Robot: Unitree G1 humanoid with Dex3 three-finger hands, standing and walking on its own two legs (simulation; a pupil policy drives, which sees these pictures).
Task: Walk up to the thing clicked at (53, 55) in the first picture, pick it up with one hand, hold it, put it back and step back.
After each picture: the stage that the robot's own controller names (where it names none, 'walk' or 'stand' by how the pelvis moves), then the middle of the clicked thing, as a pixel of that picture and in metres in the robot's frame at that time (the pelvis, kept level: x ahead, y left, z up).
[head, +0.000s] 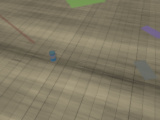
stand; (52, 55) +1.30 +0.37 -0.72
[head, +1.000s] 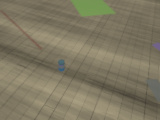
walk; (61, 65) +1.19 +0.17 -0.70
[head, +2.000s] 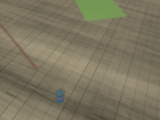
walk; (59, 96) +0.71 +0.18 -0.70
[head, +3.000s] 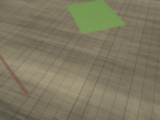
stand; out of the picture +0.49 +0.26 -0.70
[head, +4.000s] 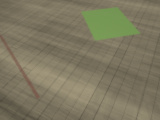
stand; out of the picture +0.47 +0.22 -0.72
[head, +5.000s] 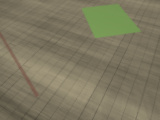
stand; out of the picture +0.45 +0.21 -0.72
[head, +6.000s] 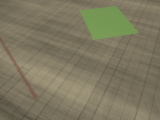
stand; out of the picture +0.45 +0.22 -0.73
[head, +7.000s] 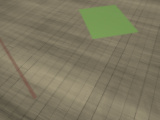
stand; out of the picture +0.45 +0.23 -0.73
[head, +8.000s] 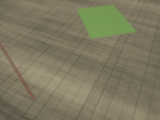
go down; out of the picture +0.44 +0.23 -0.73
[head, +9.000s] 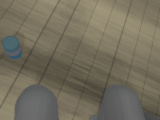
go down; (12, 48) +0.52 +0.29 -0.31
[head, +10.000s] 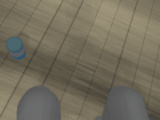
approach; (16, 48) +0.51 +0.29 -0.30
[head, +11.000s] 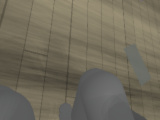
close in; out of the picture +0.49 +0.34 -0.22
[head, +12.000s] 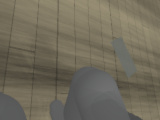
close; out of the picture +0.48 +0.35 -0.22
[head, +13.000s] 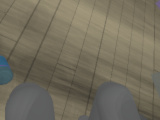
lift; (0, 69) +0.41 +0.27 -0.27
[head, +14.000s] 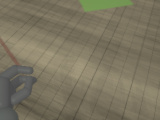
close; out of the picture +0.36 +0.19 -0.63
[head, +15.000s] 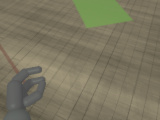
close; out of the picture +0.33 +0.20 -0.70
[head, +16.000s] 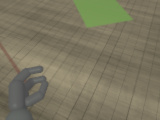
stand; out of the picture +0.34 +0.20 -0.70
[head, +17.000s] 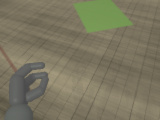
hold; out of the picture +0.33 +0.21 -0.70
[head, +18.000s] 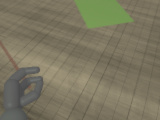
stand; out of the picture +0.34 +0.20 -0.70
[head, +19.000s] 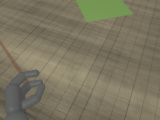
stand; out of the picture +0.33 +0.21 -0.70
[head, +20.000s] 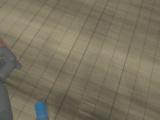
crouch; (41, 112) +0.36 +0.22 -0.55
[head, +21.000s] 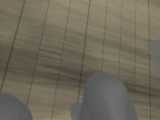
lower; out of the picture +0.38 +0.27 -0.28
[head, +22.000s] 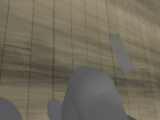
lower; out of the picture +0.36 +0.29 -0.25
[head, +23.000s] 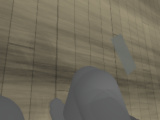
lower; out of the picture +0.35 +0.29 -0.25
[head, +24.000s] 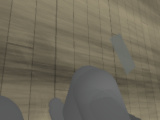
lower; out of the picture +0.36 +0.29 -0.25
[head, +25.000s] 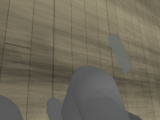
lower; out of the picture +0.36 +0.29 -0.26
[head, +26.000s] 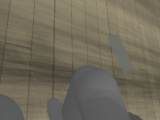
open; out of the picture +0.36 +0.29 -0.26
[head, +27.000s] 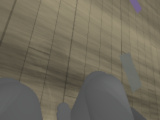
stand; out of the picture +0.37 +0.27 -0.27
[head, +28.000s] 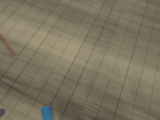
stand; (47, 116) +0.36 +0.21 -0.58
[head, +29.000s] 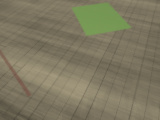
stand; out of the picture +0.34 +0.20 -0.69
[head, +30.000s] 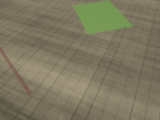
stand; out of the picture +0.34 +0.19 -0.69
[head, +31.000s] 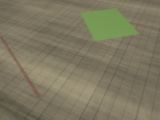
stand; out of the picture +0.36 +0.18 -0.74
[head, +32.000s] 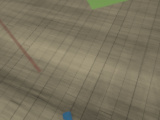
walk; out of the picture +0.42 +0.21 -0.72
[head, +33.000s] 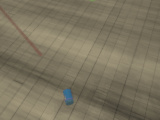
walk; (68, 97) +0.61 +0.18 -0.72
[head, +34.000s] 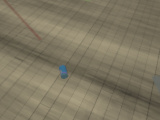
walk; (63, 71) +0.93 +0.18 -0.73
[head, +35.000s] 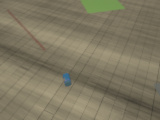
stand; (66, 79) +0.96 +0.18 -0.74
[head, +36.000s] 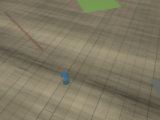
stand; (65, 78) +0.99 +0.20 -0.75
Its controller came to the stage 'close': yes
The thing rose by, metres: 0.01
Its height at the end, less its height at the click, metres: -0.02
